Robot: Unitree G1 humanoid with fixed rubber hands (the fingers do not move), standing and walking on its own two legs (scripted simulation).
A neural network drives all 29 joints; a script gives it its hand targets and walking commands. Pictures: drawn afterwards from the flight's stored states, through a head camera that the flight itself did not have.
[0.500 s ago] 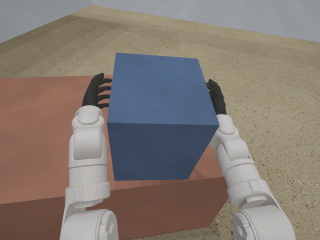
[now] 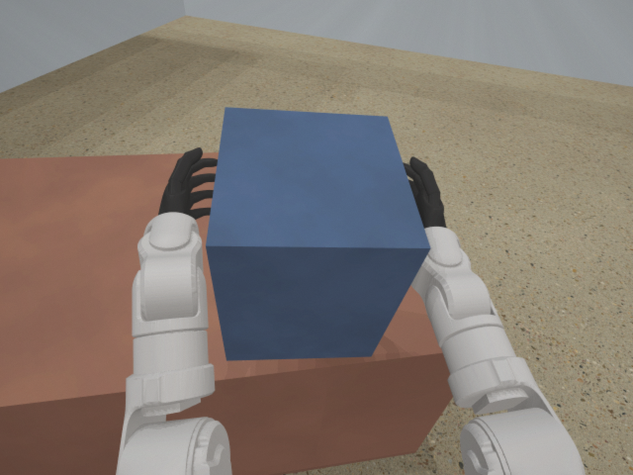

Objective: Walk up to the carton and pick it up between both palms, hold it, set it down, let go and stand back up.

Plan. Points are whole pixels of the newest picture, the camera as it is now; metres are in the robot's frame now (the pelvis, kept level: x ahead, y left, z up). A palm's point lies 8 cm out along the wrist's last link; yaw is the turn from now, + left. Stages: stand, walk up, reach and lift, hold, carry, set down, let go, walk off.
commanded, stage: set down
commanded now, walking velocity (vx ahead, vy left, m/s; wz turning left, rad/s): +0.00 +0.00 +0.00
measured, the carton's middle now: (304, 242) +0.37 +0.01 +0.13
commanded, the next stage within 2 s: none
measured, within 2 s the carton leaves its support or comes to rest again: neither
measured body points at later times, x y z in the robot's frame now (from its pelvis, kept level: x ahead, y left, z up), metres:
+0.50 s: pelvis +0.02 +0.01 +0.00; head +0.01 +0.04 +0.45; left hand +0.40 +0.16 +0.15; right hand +0.39 -0.13 +0.14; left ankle +0.03 +0.11 -0.75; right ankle +0.01 -0.11 -0.75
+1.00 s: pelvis +0.03 +0.01 +0.00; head +0.03 +0.04 +0.45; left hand +0.42 +0.16 +0.13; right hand +0.41 -0.13 +0.12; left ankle +0.03 +0.11 -0.75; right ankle +0.01 -0.11 -0.75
